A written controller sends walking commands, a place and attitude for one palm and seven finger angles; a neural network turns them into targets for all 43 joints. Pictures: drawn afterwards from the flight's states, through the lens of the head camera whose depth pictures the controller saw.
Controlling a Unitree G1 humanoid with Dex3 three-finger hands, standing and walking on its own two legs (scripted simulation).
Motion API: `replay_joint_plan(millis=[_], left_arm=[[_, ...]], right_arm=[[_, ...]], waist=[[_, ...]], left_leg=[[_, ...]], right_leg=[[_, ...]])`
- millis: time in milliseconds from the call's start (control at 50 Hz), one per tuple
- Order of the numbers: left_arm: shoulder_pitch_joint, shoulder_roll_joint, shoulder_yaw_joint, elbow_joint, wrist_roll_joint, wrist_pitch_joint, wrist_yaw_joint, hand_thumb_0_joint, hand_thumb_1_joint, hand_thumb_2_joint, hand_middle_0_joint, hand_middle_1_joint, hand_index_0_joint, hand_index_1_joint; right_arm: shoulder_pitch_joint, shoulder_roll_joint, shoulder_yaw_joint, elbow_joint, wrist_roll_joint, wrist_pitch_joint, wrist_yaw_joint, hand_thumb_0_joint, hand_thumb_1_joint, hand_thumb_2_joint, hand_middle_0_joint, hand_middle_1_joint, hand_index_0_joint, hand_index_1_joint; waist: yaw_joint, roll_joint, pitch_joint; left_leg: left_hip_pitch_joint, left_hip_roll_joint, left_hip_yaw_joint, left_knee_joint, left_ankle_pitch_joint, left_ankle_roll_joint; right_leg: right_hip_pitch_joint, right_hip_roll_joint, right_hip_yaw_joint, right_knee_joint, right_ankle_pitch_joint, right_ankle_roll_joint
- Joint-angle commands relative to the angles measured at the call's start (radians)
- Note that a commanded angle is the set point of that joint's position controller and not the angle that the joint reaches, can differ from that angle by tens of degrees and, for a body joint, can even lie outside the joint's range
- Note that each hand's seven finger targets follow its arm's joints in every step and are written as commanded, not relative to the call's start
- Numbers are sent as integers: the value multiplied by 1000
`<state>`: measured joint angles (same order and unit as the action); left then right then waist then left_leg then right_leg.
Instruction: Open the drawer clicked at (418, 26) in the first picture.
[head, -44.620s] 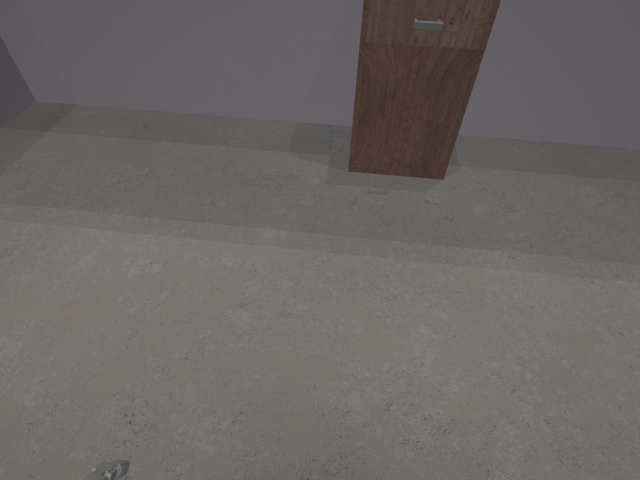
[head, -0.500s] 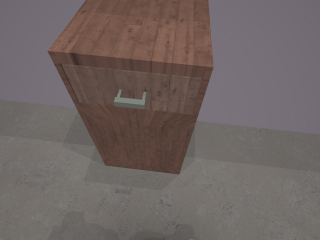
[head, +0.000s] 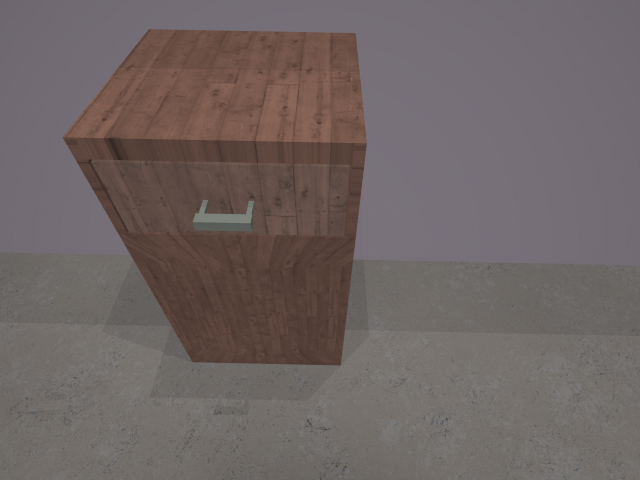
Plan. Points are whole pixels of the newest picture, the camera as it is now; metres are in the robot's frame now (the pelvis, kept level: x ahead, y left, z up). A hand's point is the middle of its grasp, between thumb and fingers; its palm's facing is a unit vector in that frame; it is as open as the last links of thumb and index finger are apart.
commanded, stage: come to a stop and stand still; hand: left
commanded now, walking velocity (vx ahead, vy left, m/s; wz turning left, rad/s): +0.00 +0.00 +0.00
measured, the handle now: (225, 214) +0.56 +0.20 -0.03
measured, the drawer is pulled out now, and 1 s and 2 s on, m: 0.00 0.00 0.00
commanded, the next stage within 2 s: look again from close up in 0.22 s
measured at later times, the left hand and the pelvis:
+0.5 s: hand out of the picture -0.01 +0.18 -0.18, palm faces +0.02 -0.98 -0.19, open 7.4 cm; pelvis +0.00 +0.02 -0.01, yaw +0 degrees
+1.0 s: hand out of the picture +0.06 +0.22 -0.15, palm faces -0.07 -0.94 -0.33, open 7.4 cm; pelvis +0.00 +0.03 -0.01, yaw -1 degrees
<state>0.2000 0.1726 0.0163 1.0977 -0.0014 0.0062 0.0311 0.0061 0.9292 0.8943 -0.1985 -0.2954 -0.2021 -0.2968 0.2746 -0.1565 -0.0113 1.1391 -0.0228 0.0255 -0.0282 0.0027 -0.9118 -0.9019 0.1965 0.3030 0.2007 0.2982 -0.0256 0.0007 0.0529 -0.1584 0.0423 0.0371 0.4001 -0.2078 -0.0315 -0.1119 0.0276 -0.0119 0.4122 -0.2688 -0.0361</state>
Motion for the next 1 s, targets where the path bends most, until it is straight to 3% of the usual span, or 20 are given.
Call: replay_joint_plan(millis=[0, 80, 280, 300, 320, 340, 360, 400, 420, 460, 540, 680, 740, 880, 900, 920, 940, 960, 980], left_arm=[[55, 110, 19, -18, 3, -11, -1, 0, 900, 900, -200, -300, -200, -300], [67, 101, 18, -13, 3, -12, 0, 0, 900, 900, -200, -300, -200, -300], [108, 75, 15, 8, 3, -18, 4, 0, 900, 900, -200, -300, -200, -300], [223, 81, 2, 31, 25, -62, 45, 0, 900, 900, -200, -300, -200, -300], [175, 138, 12, -21, 16, -70, 40, 0, 900, 900, -200, -300, -200, -300], [150, 123, 8, -36, 17, -69, 32, 0, 900, 900, -200, -300, -200, -300], [123, 122, 8, -36, 16, -69, 30, 0, 900, 900, -200, -300, -200, -300], [138, 83, 0, -43, 13, -66, 26, 0, 900, 900, -200, -300, -200, -300], [139, 70, -2, -44, 14, -59, 26, 0, 900, 900, -200, -300, -200, -300], [152, 66, -5, -42, 18, -48, 22, 0, 900, 900, -200, -300, -200, -300], [158, 69, -10, -46, 16, -36, 14, 0, 900, 900, -200, -300, -200, -300], [157, 86, -8, -60, 17, -26, 7, 0, 900, 900, -200, -300, -200, -300], [153, 92, -8, -59, 15, -26, 5, 0, 900, 900, -200, -300, -200, -300], [148, 95, -7, -49, 16, -24, 3, 0, 900, 900, -200, -300, -200, -300], [214, 112, -7, -26, 26, -42, 45, 0, 900, 900, -200, -300, -200, -300], [-584, 499, 51, -1544, 200, -197, 72, 0, 877, 890, -202, -315, -202, -315], [-87, 380, 51, -1264, 229, -118, 140, 0, 853, 880, -203, -330, -203, -330], [-26, 271, 15, -1217, 172, -43, 191, 0, 830, 870, -205, -345, -205, -345], [273, 22, -127, -999, 196, 52, 188, 0, 807, 860, -207, -360, -207, -360]], right_arm=[[47, -87, -7, -30, 2, -15, -6, 0, -900, -900, 200, 300, 200, 300], [65, -85, -7, -29, 1, -14, -6, 0, -900, -900, 200, 300, 200, 300], [76, -77, -6, -29, 7, -23, -15, 0, -900, -900, 200, 300, 200, 300], [-53, -98, -6, -90, 19, -56, 2, 0, -900, -900, 200, 300, 200, 300], [22, -50, -2, -129, 17, -47, 9, 0, -900, -900, 200, 300, 200, 300], [30, -49, -9, -121, 13, -45, 7, 0, -900, -900, 200, 300, 200, 300], [61, -41, -6, -112, 13, -43, 11, 0, -900, -900, 200, 300, 200, 300], [81, -61, -4, -114, 9, -52, 9, 0, -900, -900, 200, 300, 200, 300], [78, -73, -3, -115, 9, -54, 7, 0, -900, -900, 200, 300, 200, 300], [70, -77, 0, -111, 8, -59, 4, 0, -900, -900, 200, 300, 200, 300], [49, -99, 1, -127, 9, -56, 1, 0, -900, -900, 200, 300, 200, 300], [44, -119, 4, -120, 6, -61, -1, 0, -900, -900, 200, 300, 200, 300], [38, -123, 3, -117, 7, -63, -1, 0, -900, -900, 200, 300, 200, 300], [38, -122, 5, -93, 10, -62, -3, 0, -900, -900, 200, 300, 200, 300], [-54, -144, 1, -158, 22, -62, 4, 0, -900, -900, 200, 300, 200, 300], [-16, -283, -14, -480, 65, -202, -31, 0, -900, -900, 200, 300, 200, 300], [-93, -188, 3, -436, 49, -306, -72, 0, -900, -900, 200, 300, 200, 300], [-82, -180, -22, -368, 58, -332, -79, 0, -900, -900, 200, 300, 200, 300], [-96, -125, -11, -368, 77, -330, -83, 0, -900, -900, 200, 300, 200, 300]], waist=[[17, 11, 68], [14, -16, 63], [13, -4, 19], [74, -35, -38], [5, -61, -119], [5, -6, -109], [-12, -5, -120], [-9, -14, -84], [-4, -17, -46], [12, 68, 14], [20, -23, 68], [31, 33, 26], [32, 17, -7], [32, 19, 2], [64, -14, 48], [-35, 267, -462], [54, 415, -411], [22, 267, -350], [19, 168, -208]], left_leg=[[-8, 47, -55, -64, 23, 30], [-1, 47, -55, -58, 23, 32], [21, 62, -63, -44, 112, 37], [-50, 63, -8, 209, 139, 16], [-108, 13, -35, 196, -130, 27], [-90, 9, -23, 167, -132, 30], [-49, 15, -16, 126, -59, 32], [-28, 35, -58, 96, 90, 50], [-47, 50, -64, 84, 106, 55], [-71, 60, -80, 55, 145, 63], [-105, 55, -96, 17, 55, 70], [-89, 64, -104, -15, 60, 82], [-62, 62, -98, -3, 101, 83], [-55, 63, -91, -6, 121, 82], [-103, 71, -57, 194, 248, 47], [170, -33, -49, 52, 386, 75], [273, 22, -58, 40, 518, 48], [132, 30, -63, 31, 378, 7], [27, 40, -65, 14, 244, 36]], right_leg=[[-108, -121, 110, -146, -8, -9], [-122, -120, 111, -155, -35, -9], [-86, -116, 90, -116, 108, -8], [-45, -203, 175, -76, 680, 41], [30, -246, 203, -43, 626, -5], [0, -233, 183, -33, 526, -38], [-28, -202, 141, -25, 395, -45], [-82, -133, 106, 9, 277, -27], [-107, -118, 98, 6, 221, -22], [-122, -101, 84, 22, 145, -15], [-150, -92, 86, 6, 47, -5], [-115, -92, 71, 21, 56, 3], [-102, -99, 75, 22, 96, 5], [-97, -104, 72, 16, 113, 9], [-142, -162, 139, -30, 428, 22], [-104, -41, 100, 122, 391, -23], [-210, -30, -6, 206, 102, -29], [-248, -21, -53, 224, -25, -9], [-298, -26, -55, 217, -63, 8]])
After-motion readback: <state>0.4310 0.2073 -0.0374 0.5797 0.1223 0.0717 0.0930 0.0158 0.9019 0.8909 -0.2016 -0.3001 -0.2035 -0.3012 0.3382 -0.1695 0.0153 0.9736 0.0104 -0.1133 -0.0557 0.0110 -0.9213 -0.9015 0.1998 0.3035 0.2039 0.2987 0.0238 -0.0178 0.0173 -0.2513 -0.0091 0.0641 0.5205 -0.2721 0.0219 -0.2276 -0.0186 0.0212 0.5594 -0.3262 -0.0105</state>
